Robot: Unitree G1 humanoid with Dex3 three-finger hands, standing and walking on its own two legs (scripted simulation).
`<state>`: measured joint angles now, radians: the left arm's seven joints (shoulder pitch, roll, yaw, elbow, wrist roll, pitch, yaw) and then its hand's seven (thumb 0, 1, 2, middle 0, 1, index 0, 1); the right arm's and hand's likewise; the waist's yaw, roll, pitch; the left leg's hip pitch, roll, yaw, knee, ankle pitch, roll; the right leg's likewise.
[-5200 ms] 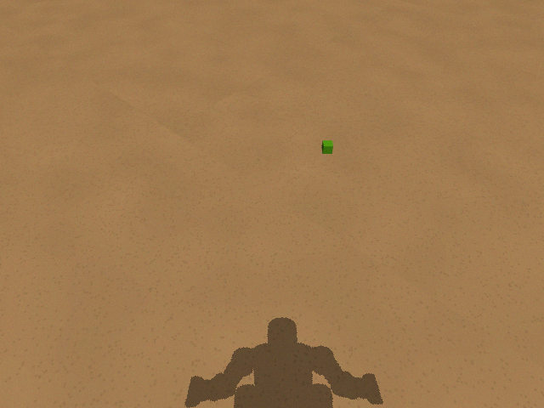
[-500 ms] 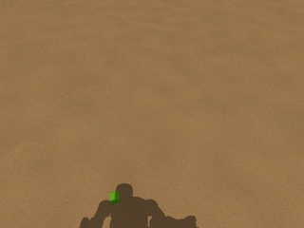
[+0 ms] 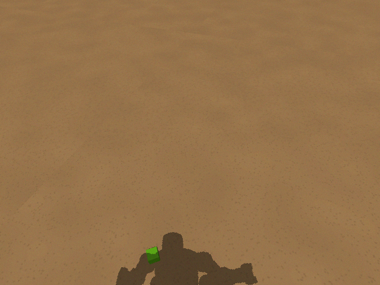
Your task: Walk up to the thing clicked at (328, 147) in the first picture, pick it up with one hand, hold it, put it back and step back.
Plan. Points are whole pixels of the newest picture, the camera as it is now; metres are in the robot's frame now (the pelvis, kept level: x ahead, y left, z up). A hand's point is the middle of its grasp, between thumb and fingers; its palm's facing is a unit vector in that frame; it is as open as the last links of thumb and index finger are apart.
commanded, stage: walk up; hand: left
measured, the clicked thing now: (153, 255) +0.42 +0.24 -0.75
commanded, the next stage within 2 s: stand in 0.78 s
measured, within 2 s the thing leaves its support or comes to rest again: neither
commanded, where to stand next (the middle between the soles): +0.04 +0.01 m, yaw +0 degrees
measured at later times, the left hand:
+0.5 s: hand out of the picture +0.11 +0.25 -0.15, palm faces -0.04 -0.95 -0.32, open 7.3 cm
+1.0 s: hand out of the picture +0.09 +0.26 -0.15, palm faces -0.03 -0.94 -0.34, open 7.3 cm
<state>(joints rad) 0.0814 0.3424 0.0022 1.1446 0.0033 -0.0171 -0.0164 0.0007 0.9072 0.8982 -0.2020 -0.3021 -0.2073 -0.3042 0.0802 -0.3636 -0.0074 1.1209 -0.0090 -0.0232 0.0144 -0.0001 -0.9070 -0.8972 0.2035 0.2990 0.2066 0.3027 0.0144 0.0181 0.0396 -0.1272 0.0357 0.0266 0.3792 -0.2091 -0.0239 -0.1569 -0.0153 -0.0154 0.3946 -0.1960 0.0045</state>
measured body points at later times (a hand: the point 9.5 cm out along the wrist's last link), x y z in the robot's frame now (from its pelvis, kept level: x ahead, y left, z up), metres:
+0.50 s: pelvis +0.01 +0.01 +0.00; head +0.02 +0.01 +0.45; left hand +0.11 +0.30 -0.13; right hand +0.07 -0.30 -0.13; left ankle +0.00 +0.14 -0.74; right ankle +0.01 -0.12 -0.74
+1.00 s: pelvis +0.01 +0.01 +0.00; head +0.01 +0.01 +0.45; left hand +0.09 +0.31 -0.13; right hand +0.09 -0.29 -0.13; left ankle +0.00 +0.14 -0.74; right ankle +0.01 -0.12 -0.74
